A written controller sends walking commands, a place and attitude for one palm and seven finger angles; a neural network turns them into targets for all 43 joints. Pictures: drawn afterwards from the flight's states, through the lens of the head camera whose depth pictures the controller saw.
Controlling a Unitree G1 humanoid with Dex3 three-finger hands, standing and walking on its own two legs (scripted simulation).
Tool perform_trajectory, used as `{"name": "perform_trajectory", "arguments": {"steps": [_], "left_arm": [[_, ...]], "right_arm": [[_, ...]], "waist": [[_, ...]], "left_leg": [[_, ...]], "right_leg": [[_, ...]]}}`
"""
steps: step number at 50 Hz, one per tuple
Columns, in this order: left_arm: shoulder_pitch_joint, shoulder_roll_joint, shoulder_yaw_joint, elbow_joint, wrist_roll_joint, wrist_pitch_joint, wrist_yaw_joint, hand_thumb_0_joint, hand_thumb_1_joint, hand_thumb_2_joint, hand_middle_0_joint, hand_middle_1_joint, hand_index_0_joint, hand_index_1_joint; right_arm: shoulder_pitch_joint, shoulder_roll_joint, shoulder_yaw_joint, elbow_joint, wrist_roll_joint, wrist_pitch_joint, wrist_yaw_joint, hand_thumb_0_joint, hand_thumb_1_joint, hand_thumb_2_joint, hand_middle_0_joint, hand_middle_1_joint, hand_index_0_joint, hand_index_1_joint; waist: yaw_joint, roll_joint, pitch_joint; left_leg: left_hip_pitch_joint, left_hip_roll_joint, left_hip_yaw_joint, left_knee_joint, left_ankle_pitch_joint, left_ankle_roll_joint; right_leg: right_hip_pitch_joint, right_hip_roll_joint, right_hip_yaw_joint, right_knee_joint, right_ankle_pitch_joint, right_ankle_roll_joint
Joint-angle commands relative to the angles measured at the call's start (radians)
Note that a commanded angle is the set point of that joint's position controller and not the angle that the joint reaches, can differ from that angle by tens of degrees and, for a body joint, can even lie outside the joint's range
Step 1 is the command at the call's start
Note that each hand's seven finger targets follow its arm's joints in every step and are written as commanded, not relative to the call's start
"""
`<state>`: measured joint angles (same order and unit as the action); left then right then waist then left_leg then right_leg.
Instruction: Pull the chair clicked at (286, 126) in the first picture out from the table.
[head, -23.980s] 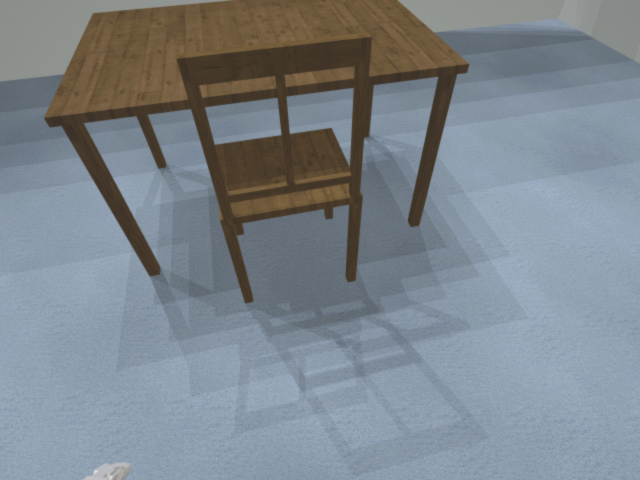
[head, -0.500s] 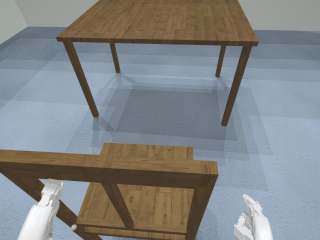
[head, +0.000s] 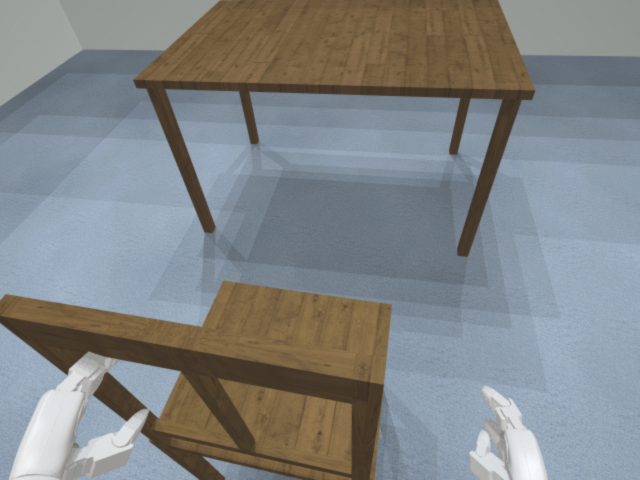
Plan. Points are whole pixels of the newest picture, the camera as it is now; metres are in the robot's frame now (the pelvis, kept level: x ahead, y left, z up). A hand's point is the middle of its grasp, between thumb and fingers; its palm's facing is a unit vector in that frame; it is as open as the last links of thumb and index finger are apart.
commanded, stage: draw the hand back to the body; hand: left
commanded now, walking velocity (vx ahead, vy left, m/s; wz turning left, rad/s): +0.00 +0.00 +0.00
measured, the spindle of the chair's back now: (225, 412) +0.21 +0.18 -0.08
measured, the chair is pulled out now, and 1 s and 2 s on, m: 0.73 0.73 0.74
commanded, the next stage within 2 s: step back with the hand held close in 0.44 s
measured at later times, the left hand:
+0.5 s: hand (115, 419) +0.15 +0.25 +0.05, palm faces +0.24 -0.82 -0.52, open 6.6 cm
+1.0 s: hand (80, 465) +0.10 +0.26 +0.07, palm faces +0.05 -0.81 -0.58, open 6.6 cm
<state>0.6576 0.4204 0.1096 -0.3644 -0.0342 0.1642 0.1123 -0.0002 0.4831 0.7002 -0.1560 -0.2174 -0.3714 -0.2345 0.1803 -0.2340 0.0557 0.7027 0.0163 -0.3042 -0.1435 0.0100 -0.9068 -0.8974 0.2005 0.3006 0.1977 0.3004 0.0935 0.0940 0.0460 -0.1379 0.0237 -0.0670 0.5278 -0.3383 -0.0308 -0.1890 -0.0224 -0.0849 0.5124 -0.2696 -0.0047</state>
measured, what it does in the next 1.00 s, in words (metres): shifts its weight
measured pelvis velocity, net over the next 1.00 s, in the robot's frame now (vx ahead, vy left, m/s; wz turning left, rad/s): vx -0.07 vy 0.00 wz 0.00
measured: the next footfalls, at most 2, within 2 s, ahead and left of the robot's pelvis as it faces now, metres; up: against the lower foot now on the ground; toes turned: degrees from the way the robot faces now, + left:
right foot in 1.54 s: -0.14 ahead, -0.11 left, +0.00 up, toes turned -3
left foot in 1.78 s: -0.18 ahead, +0.15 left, +0.00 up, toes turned -4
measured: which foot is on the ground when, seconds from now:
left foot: down 0.00-1.00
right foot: down 0.00-1.00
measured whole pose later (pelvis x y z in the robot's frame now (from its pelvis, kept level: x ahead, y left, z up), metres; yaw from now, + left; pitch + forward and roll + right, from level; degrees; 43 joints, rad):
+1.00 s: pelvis -0.07 +0.00 +0.00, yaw +0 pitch -2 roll +0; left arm 0.69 0.59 0.25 -0.52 -0.07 0.10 0.10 0.01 0.89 0.90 -0.21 -0.30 -0.39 -0.36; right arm 0.17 -0.22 0.01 0.57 0.05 -0.10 -0.16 0.01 -0.91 -0.90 0.20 0.30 0.20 0.30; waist 0.05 -0.01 0.20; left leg -0.26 0.00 -0.06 0.52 -0.22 -0.03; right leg -0.30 -0.04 -0.08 0.50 -0.15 0.00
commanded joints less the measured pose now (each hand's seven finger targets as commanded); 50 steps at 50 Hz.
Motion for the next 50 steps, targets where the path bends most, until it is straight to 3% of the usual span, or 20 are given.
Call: {"name": "perform_trajectory", "arguments": {"steps": [1,4,6,9,11,14,16,19,21,24,27,28,29,30,31,32,35,37,42,50], "left_arm": [[-0.343,0.290,0.390,-0.546,0.005,-0.210,0.118,0.000,0.827,0.865,-0.190,-0.285,-0.190,-0.285],[-0.350,0.282,0.384,-0.552,0.000,-0.202,0.123,0.000,0.900,0.900,-0.200,-0.300,-0.200,-0.300],[-0.350,0.298,0.396,-0.548,0.000,-0.195,0.120,0.000,0.900,0.900,-0.200,-0.300,-0.200,-0.300],[-0.349,0.277,0.380,-0.547,-0.005,-0.197,0.115,0.000,0.900,0.900,-0.200,-0.300,-0.200,-0.300],[-0.350,0.293,0.393,-0.541,-0.002,-0.192,0.112,0.000,0.900,0.900,-0.200,-0.300,-0.200,-0.300],[-0.347,0.274,0.378,-0.556,-0.002,-0.197,0.111,0.000,0.900,0.900,-0.200,-0.300,-0.200,-0.300],[-0.353,0.292,0.391,-0.556,0.001,-0.192,0.111,0.000,0.900,0.900,-0.200,-0.300,-0.200,-0.300],[-0.349,0.279,0.380,-0.562,-0.001,-0.196,0.114,0.000,0.900,0.900,-0.200,-0.300,-0.200,-0.300],[-0.350,0.283,0.385,-0.545,0.000,-0.188,0.110,0.000,0.900,0.900,-0.200,-0.300,-0.200,-0.300],[-0.357,0.272,0.377,-0.557,0.000,-0.195,0.111,0.000,0.900,0.900,-0.200,-0.300,-0.200,-0.300],[-0.354,0.271,0.374,-0.577,0.002,-0.195,0.111,0.000,0.900,0.900,-0.200,-0.300,-0.200,-0.300],[-0.385,0.280,0.372,-0.582,0.001,-0.198,0.113,0.000,0.900,0.900,-0.200,-0.300,-0.200,-0.300],[-0.506,0.400,0.465,-0.518,-0.048,-0.235,0.084,0.000,0.900,0.900,-0.200,-0.300,-0.200,-0.300],[-0.471,0.310,0.401,-0.458,-0.045,-0.224,0.068,0.000,0.900,0.900,-0.200,-0.300,-0.200,-0.300],[-0.505,0.346,0.418,-0.498,-0.049,-0.232,0.062,0.000,0.900,0.900,-0.200,-0.300,-0.200,-0.300],[-0.459,0.319,0.401,-0.498,-0.045,-0.237,0.065,0.000,0.900,0.900,-0.200,-0.300,-0.200,-0.300],[-0.375,0.327,0.412,-0.548,-0.041,-0.256,0.080,0.000,0.900,0.900,-0.200,-0.300,-0.200,-0.300],[-0.285,0.329,0.426,-0.573,-0.043,-0.265,0.083,0.000,0.900,0.900,-0.200,-0.300,-0.200,-0.300],[-0.163,0.352,0.470,-0.663,-0.046,-0.288,0.091,0.000,0.900,0.900,-0.200,-0.300,-0.200,-0.300],[-0.161,0.363,0.508,-0.641,-0.044,-0.330,0.103,0.000,0.900,0.900,-0.200,-0.300,-0.200,-0.300]], "right_arm": [[-0.114,-0.093,-0.031,-0.141,0.012,-0.066,-0.005,0.000,-0.900,-0.900,0.200,0.300,0.200,0.300],[-0.103,-0.089,-0.031,-0.140,0.019,-0.064,-0.003,0.000,-0.900,-0.900,0.200,0.300,0.200,0.300],[-0.114,-0.095,-0.031,-0.138,0.019,-0.065,-0.001,0.000,-0.900,-0.900,0.200,0.300,0.200,0.300],[-0.113,-0.093,-0.031,-0.140,0.018,-0.065,0.006,0.000,-0.900,-0.900,0.200,0.300,0.200,0.300],[-0.124,-0.097,-0.031,-0.135,0.018,-0.066,0.009,0.000,-0.900,-0.900,0.200,0.300,0.200,0.300],[-0.112,-0.094,-0.031,-0.137,0.017,-0.062,0.012,0.000,-0.900,-0.900,0.200,0.300,0.200,0.300],[-0.126,-0.096,-0.030,-0.136,0.019,-0.062,0.013,0.000,-0.900,-0.900,0.200,0.300,0.200,0.300],[-0.111,-0.091,-0.029,-0.141,0.019,-0.057,0.012,0.000,-0.900,-0.900,0.200,0.300,0.200,0.300],[-0.130,-0.092,-0.028,-0.140,0.021,-0.055,0.014,0.000,-0.900,-0.900,0.200,0.300,0.200,0.300],[-0.114,-0.087,-0.026,-0.144,0.019,-0.051,0.013,0.000,-0.900,-0.900,0.200,0.300,0.200,0.300],[-0.112,-0.078,-0.016,-0.150,0.022,-0.050,0.013,0.000,-0.900,-0.900,0.200,0.300,0.200,0.300],[-0.107,-0.089,-0.020,-0.147,0.020,-0.052,0.012,0.000,-0.900,-0.900,0.200,0.300,0.200,0.300],[-0.054,-0.115,-0.054,-0.221,0.058,0.024,0.000,0.000,-0.900,-0.900,0.200,0.300,0.200,0.300],[-0.067,-0.094,-0.054,-0.224,0.054,0.057,0.000,0.000,-0.900,-0.900,0.200,0.300,0.200,0.300],[-0.078,-0.106,-0.053,-0.246,0.059,0.072,-0.003,0.000,-0.900,-0.900,0.200,0.300,0.200,0.300],[-0.085,-0.095,-0.051,-0.254,0.056,0.089,-0.008,0.000,-0.900,-0.900,0.200,0.300,0.200,0.300],[-0.092,-0.098,-0.058,-0.277,0.046,0.127,-0.006,0.000,-0.900,-0.900,0.200,0.300,0.200,0.300],[-0.098,-0.093,-0.060,-0.290,0.044,0.149,-0.004,0.000,-0.900,-0.900,0.200,0.300,0.200,0.300],[-0.094,-0.092,-0.076,-0.309,0.041,0.167,-0.004,0.000,-0.900,-0.900,0.200,0.300,0.200,0.300],[-0.048,-0.099,-0.085,-0.264,0.025,0.129,-0.027,0.000,-0.900,-0.900,0.200,0.300,0.200,0.300]], "waist": [[-0.013,0.156,-0.225],[-0.014,0.121,-0.231],[-0.010,0.150,-0.251],[-0.014,0.077,-0.242],[-0.010,0.124,-0.257],[-0.012,0.102,-0.260],[-0.007,0.154,-0.259],[-0.012,0.102,-0.255],[-0.011,0.134,-0.248],[-0.011,0.110,-0.240],[-0.004,0.186,-0.219],[-0.012,0.153,-0.226],[-0.049,0.003,-0.036],[-0.058,-0.053,-0.075],[-0.058,0.011,-0.138],[-0.055,0.066,-0.157],[-0.046,0.133,-0.259],[-0.038,0.169,-0.290],[-0.028,0.165,-0.320],[-0.041,0.101,-0.249]], "left_leg": [[0.012,0.001,0.015,-0.076,0.321,0.036],[0.028,0.003,0.017,-0.072,0.376,0.035],[0.034,0.002,0.016,-0.072,0.389,0.034],[0.038,0.006,0.023,-0.064,0.428,0.036],[0.037,0.002,0.020,-0.066,0.424,0.036],[0.047,0.005,0.023,-0.064,0.460,0.034],[0.047,0.002,0.017,-0.071,0.443,0.033],[0.046,0.006,0.019,-0.070,0.459,0.032],[0.039,0.001,0.019,-0.075,0.423,0.033],[0.039,0.008,0.014,-0.084,0.443,0.028],[0.021,0.004,0.010,-0.094,0.424,0.022],[0.034,0.007,0.008,-0.088,0.436,0.023],[-0.011,0.039,-0.019,-0.108,0.423,0.034],[0.004,0.041,-0.013,-0.108,0.405,0.030],[0.055,0.032,-0.014,-0.121,0.431,0.029],[0.072,0.040,-0.009,-0.119,0.488,0.029],[0.081,0.058,-0.023,-0.117,0.602,0.031],[0.065,0.069,-0.037,-0.124,0.577,0.039],[-0.044,0.087,-0.069,-0.119,0.470,0.052],[-0.226,0.082,-0.086,-0.119,0.096,0.059]], "right_leg": [[0.102,-0.055,0.058,-0.061,0.229,-0.035],[0.107,-0.058,0.039,-0.041,0.281,-0.030],[0.119,-0.060,0.047,-0.038,0.287,-0.031],[0.123,-0.059,0.031,-0.033,0.343,-0.024],[0.132,-0.060,0.050,-0.034,0.336,-0.028],[0.138,-0.061,0.037,-0.026,0.374,-0.025],[0.131,-0.060,0.053,-0.030,0.336,-0.028],[0.135,-0.060,0.031,-0.026,0.351,-0.024],[0.129,-0.057,0.057,-0.039,0.320,-0.028],[0.129,-0.057,0.031,-0.030,0.316,-0.025],[0.126,-0.058,0.037,-0.041,0.275,-0.032],[0.121,-0.054,0.033,-0.032,0.289,-0.030],[0.018,-0.076,0.147,-0.094,0.401,-0.029],[0.056,-0.100,0.126,-0.099,0.463,-0.027],[0.076,-0.101,0.146,-0.085,0.503,-0.027],[0.099,-0.107,0.135,-0.072,0.534,-0.026],[0.181,-0.104,0.117,-0.026,0.558,-0.019],[0.196,-0.101,0.115,-0.016,0.502,-0.016],[0.216,-0.097,0.092,0.010,0.436,-0.012],[0.146,-0.111,0.127,-0.010,0.242,-0.002]]}}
